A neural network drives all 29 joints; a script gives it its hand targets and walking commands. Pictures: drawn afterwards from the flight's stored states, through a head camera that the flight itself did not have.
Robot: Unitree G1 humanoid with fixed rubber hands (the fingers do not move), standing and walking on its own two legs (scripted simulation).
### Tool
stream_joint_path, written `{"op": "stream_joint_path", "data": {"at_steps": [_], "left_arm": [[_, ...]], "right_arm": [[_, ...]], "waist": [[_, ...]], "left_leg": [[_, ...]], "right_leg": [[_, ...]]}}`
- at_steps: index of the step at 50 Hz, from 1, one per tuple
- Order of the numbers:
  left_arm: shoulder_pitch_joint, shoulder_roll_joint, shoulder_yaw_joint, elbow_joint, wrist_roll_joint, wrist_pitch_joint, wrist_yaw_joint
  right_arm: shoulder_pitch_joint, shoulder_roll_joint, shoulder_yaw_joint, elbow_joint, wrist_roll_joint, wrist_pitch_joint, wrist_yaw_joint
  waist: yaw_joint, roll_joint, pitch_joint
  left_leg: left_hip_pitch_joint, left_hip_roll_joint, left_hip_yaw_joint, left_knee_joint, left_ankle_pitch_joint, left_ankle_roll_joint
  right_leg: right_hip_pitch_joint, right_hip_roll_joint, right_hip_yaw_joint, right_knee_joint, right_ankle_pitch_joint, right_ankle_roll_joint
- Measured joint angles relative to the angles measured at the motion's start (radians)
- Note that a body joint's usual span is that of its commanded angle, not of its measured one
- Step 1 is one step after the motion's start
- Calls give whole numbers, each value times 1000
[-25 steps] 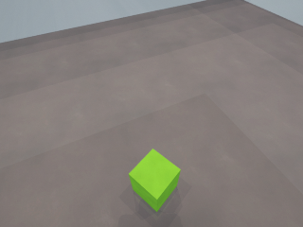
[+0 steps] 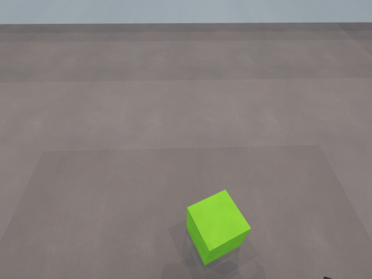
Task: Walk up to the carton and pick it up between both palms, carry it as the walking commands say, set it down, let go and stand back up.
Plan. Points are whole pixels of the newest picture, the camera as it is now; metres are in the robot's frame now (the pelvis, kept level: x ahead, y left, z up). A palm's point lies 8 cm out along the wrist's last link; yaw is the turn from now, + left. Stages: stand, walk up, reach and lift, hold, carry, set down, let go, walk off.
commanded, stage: walk up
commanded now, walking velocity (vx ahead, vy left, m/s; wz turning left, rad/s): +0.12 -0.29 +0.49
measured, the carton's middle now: (215, 227) +0.46 -0.10 -0.64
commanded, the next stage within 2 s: none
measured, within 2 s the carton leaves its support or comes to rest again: neither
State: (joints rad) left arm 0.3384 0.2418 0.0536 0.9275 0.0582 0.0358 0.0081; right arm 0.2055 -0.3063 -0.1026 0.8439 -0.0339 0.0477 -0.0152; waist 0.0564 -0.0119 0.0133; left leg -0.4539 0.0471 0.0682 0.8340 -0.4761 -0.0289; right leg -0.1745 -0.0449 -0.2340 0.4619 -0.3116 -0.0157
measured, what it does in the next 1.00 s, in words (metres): steps to the right, turning left: left foot, then right foot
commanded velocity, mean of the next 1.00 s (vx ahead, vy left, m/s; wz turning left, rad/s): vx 0.00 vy -0.23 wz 0.33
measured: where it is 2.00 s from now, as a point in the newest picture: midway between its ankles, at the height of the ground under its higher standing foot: outside the picture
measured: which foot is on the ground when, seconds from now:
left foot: up 0.00-0.04, down 0.06-0.48, up 0.50-0.78, down 0.80-1.00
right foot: down 0.00-0.04, up 0.06-0.48, down 0.50-1.00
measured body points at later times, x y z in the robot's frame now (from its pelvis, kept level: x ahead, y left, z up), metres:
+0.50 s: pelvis +0.05 -0.14 -0.01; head +0.09 -0.13 +0.44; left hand +0.15 +0.14 -0.12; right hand +0.13 -0.45 -0.12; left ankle +0.03 +0.09 -0.73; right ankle +0.09 -0.30 -0.74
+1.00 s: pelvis +0.10 -0.23 +0.00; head +0.13 -0.22 +0.45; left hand +0.04 +0.00 -0.15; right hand +0.32 -0.40 -0.13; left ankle +0.05 -0.16 -0.73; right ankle +0.10 -0.31 -0.74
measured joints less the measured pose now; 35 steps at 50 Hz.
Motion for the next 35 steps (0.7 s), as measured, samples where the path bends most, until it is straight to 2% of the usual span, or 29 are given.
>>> {"op": "stream_joint_path", "data": {"at_steps": [2, 3, 4, 6, 9, 13, 17, 21, 23, 24, 25, 27, 28, 31, 33, 35], "left_arm": [[34, -3, -4, 4, -1, 4, -6], [48, -3, -5, 3, -1, 6, -9], [49, -2, -5, -1, -1, 14, -13], [31, -1, -7, -23, -2, 34, -19], [-25, 8, -2, -77, -10, 50, -32], [-107, 25, 7, -152, -13, 64, -46], [-170, 35, 9, -202, -23, 69, -57], [-204, 26, 0, -228, -36, 63, -68], [-205, 19, -6, -232, -38, 52, -68], [-197, 21, -9, -233, -37, 42, -65], [-189, 15, -9, -221, -32, 30, -60], [-168, -13, -25, -188, -29, 22, -55], [-151, -21, -32, -177, -27, 19, -52], [-98, -33, -37, -149, -24, 9, -36], [-73, -31, -31, -132, -20, 4, -26], [-54, -24, -26, -115, -17, 0, -18]], "right_arm": [[-9, 3, 1, -26, 0, -7, -8], [-11, 6, 1, -35, -7, -13, -14], [-10, 14, 5, -43, -11, -15, -22], [8, 26, 16, -48, -8, -13, -33], [47, 36, 23, -27, 0, -13, -35], [102, 36, 22, -8, 1, -18, -29], [143, 28, 19, -9, -6, -12, -25], [158, 2, 9, -21, -10, -6, -28], [159, -22, 3, -29, -6, -1, -31], [161, -31, 0, -35, -8, 0, -33], [155, -43, -4, -38, -13, 1, -35], [121, -54, -10, -33, -14, 14, -41], [104, -51, -7, -30, -13, 17, -41], [58, -35, 7, -31, -5, 11, -26], [34, -16, 17, -33, 0, 6, -19], [8, 12, 27, -35, 5, 6, -17]], "waist": [[-1, -6, 1], [-9, -12, 3], [-16, -23, 10], [-21, -30, 29], [-40, -26, 55], [-74, -4, 65], [-115, 15, 48], [-150, 31, 25], [-149, 38, 8], [-140, 29, -4], [-125, 33, -11], [-109, 60, -4], [-100, 61, -1], [-76, 59, 5], [-62, 56, 9], [-49, 50, 15]], "left_leg": [[72, -2, 13, -158, 99, 9], [85, -4, 7, -195, 140, 29], [67, -8, 0, -168, 149, 48], [68, 0, -16, -161, 154, 61], [103, 17, -56, -235, 196, 40], [118, 50, -123, -304, 242, 9], [109, 82, -189, -339, 264, -32], [104, 103, -239, -374, 281, -80], [94, 107, -252, -366, 274, -104], [80, 98, -250, -337, 254, -99], [51, 90, -251, -270, 175, -76], [-7, 62, -222, -100, 12, -35], [-31, 38, -191, -15, -16, -19], [-64, -21, -98, 155, -4, -6], [-47, -42, -45, 154, -3, -5], [-6, -54, -5, 82, -7, 4]], "right_leg": [[-17, -5, -25, 75, -52, 7], [-49, -9, -18, 156, -94, 12], [-100, -5, 24, 265, -146, 31], [-204, 14, 99, 485, -176, 62], [-314, 5, 160, 654, -87, 80], [-394, -16, 232, 702, -14, 92], [-384, -17, 266, 574, 2, 105], [-289, 0, 262, 318, -13, 99], [-212, 8, 251, 156, 3, 86], [-163, -1, 243, 66, 11, 81], [-150, -4, 240, 33, 10, 84], [-161, 2, 228, 77, 21, 72], [-149, -4, 222, 70, 28, 61], [-96, -11, 197, 11, 55, 34], [-72, -3, 176, -12, 59, 18], [-58, 13, 153, -16, 52, 2]]}}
